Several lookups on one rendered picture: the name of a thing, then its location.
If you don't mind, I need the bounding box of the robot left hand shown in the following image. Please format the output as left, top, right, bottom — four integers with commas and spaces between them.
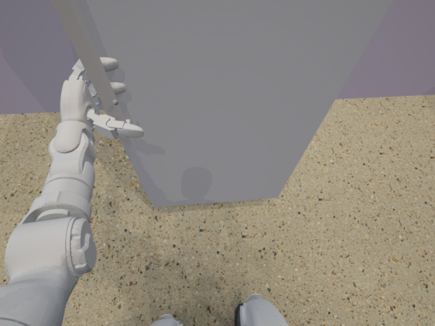
60, 57, 144, 139

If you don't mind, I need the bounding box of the robot right shin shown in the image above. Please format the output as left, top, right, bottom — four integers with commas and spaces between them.
245, 294, 262, 303

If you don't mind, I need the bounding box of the robot left shin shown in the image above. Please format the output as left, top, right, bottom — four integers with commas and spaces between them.
160, 314, 175, 320

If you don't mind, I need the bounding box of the handle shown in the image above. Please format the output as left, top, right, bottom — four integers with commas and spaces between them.
51, 0, 133, 145

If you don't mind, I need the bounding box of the robot shin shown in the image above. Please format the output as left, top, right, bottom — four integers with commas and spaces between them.
245, 294, 262, 303
160, 314, 175, 320

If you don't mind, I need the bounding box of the robot left upper arm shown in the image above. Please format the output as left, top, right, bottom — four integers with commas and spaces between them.
0, 216, 97, 326

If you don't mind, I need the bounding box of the fridge door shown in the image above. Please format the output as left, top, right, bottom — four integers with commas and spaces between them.
76, 0, 393, 207

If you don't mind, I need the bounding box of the robot left forearm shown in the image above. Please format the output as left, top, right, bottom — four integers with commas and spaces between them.
5, 121, 97, 279

